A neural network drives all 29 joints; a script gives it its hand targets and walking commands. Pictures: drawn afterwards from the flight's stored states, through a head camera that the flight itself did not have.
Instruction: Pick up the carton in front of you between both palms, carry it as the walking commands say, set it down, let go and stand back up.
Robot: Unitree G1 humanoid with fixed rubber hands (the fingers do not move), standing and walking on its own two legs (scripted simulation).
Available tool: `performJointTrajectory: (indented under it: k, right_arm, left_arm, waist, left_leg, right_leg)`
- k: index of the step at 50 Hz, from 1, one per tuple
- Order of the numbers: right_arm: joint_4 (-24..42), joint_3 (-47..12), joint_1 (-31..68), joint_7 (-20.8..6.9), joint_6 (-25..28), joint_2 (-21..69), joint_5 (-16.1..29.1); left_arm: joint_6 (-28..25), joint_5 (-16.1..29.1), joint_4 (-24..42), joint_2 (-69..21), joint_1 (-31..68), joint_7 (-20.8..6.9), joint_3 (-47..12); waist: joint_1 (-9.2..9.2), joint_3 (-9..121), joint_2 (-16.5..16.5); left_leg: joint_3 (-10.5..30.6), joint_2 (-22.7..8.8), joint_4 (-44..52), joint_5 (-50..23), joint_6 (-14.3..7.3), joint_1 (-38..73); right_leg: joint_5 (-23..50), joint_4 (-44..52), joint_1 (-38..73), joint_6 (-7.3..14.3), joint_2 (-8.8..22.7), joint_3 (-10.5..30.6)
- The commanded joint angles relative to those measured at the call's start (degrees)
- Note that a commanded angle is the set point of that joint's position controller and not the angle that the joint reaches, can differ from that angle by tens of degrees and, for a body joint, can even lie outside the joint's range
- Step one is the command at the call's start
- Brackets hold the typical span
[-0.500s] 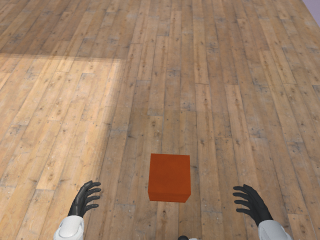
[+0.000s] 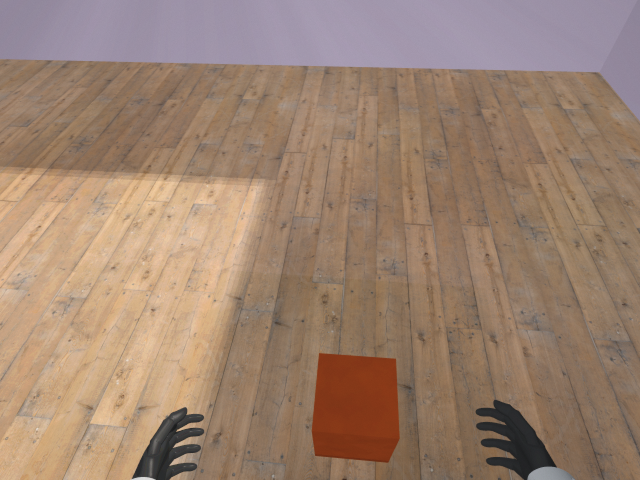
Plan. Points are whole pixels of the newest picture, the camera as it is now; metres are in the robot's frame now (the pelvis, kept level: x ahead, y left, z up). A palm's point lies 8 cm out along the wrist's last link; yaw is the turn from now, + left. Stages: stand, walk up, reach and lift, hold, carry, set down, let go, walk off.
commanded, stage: let go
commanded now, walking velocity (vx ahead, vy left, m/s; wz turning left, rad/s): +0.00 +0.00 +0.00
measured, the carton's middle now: (354, 408) +0.42 -0.06 -0.65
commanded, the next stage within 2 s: stand in 0.06 s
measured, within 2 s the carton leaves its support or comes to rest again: neither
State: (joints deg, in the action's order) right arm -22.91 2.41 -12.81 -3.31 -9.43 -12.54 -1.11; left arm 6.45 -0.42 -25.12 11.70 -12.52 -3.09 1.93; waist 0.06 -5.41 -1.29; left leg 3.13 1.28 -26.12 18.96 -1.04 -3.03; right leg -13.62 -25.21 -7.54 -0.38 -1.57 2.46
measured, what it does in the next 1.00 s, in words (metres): stands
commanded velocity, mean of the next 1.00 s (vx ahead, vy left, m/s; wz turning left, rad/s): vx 0.00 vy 0.00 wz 0.00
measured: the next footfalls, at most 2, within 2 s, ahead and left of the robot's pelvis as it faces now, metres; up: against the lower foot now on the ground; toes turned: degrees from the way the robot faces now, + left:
none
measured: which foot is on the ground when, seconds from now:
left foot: down 0.00-1.00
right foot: down 0.00-1.00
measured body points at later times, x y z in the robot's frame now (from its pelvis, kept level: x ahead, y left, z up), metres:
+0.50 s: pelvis +0.01 -0.02 +0.00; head +0.02 -0.03 +0.45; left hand +0.14 +0.28 -0.09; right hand +0.15 -0.30 -0.11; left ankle -0.05 +0.11 -0.74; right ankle +0.00 -0.13 -0.74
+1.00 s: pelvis +0.00 -0.02 +0.00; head +0.00 -0.03 +0.45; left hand +0.11 +0.29 -0.10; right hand +0.12 -0.32 -0.11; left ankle -0.05 +0.11 -0.74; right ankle +0.00 -0.13 -0.74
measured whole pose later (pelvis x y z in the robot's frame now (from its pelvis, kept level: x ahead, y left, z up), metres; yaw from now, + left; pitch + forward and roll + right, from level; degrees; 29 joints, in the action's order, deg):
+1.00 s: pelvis +0.00 -0.02 +0.00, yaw +1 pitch -2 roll +0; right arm -49.2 0.9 -11.1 1.4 0.2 -21.3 -1.7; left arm -0.1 -1.5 -53.2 20.0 -7.7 0.9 1.5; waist 0.2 -0.9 -1.5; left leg 4.1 0.4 -23.3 17.1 0.7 -4.3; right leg -13.4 -24.7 -9.5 1.2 -1.8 0.8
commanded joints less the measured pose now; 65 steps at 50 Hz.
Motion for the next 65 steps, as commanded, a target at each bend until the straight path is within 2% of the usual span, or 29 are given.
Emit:
performJointTrajectory:
  k: [1,3,4,6,8,14,25,33,65]
  right_arm:
    - [6.7,1.5,1.2,1.8,-1.4,-6.7,-0.4]
    - [6.6,0.7,1.4,2.1,-1.8,-6.0,0.1]
    - [-1.2,3.0,3.8,4.1,2.1,-12.3,-0.6]
    - [-3.0,2.6,2.7,4.5,5.2,-11.4,-1.3]
    - [-4.8,2.4,3.3,4.2,6.8,-11.3,-1.3]
    - [-9.2,2.3,3.0,4.0,8.6,-12.9,-1.2]
    - [-15.2,1.8,1.7,4.8,9.5,-15.2,-1.1]
    - [-18.2,1.2,2.0,5.0,9.8,-15.7,-0.9]
    - [-27.8,-0.2,3.8,4.7,10.6,-18.4,-0.3]
  left_arm:
    - [-2.1,0.4,4.3,5.5,0.2,1.4,1.4]
    - [-2.1,0.9,4.3,5.5,0.9,1.6,1.0]
    - [-3.1,-1.8,-4.1,13.0,1.9,3.3,3.5]
    - [-4.3,-2.5,-5.2,12.8,1.9,4.0,3.0]
    - [-5.1,-2.5,-6.8,12.4,3.1,4.1,2.7]
    - [-6.5,-2.0,-11.6,13.5,4.0,3.9,2.5]
    - [-7.0,-1.6,-17.2,16.1,4.3,4.6,2.3]
    - [-7.1,-1.4,-20.1,16.6,5.3,4.6,2.0]
    - [-7.4,-0.8,-29.2,18.9,7.6,3.9,0.8]
  waist:
    - [-0.12,7.3,-0.6]
    - [-0.12,6.5,-0.6]
    - [0.37,3.7,-2.0]
    - [-0.04,4.2,-1.0]
    - [0.15,4.1,-0.5]
    - [0.0,8.6,1.2]
    - [-0.09,8.7,1.4]
    - [0.02,8.0,1.0]
    - [0.27,5.1,1.1]
  left_leg:
    - [-0.6,-0.1,2.4,-25.3,2.6,-6.2]
    - [-0.8,0.0,2.6,-23.8,2.3,-7.2]
    - [0.3,-2.4,0.8,-13.0,2.8,-12.3]
    - [2.0,-2.9,2.0,-4.7,2.2,-10.7]
    - [3.2,-3.4,2.6,-1.8,1.5,-11.0]
    - [3.0,-4.0,0.3,-14.1,1.5,-7.5]
    - [3.6,-4.7,1.1,-19.8,1.4,-5.8]
    - [3.7,-5.0,2.5,-19.7,1.4,-5.6]
    - [4.7,-6.3,8.3,-12.2,0.5,-5.1]
  right_leg:
    - [15.2,-1.6,7.1,-0.7,-2.9,-2.0]
    - [14.9,-1.5,6.0,-0.7,-2.9,-1.8]
    - [10.3,-1.3,-1.2,-1.2,3.1,-0.2]
    - [3.2,0.0,-5.0,-0.3,3.6,1.5]
    - [0.1,0.5,-5.8,0.2,3.4,1.9]
    - [11.4,-1.0,-3.2,1.0,4.5,2.6]
    - [17.4,-0.5,-0.1,1.6,5.5,3.3]
    - [17.8,0.6,1.4,1.8,5.9,3.7]
    - [9.9,5.8,1.1,2.0,6.7,5.6]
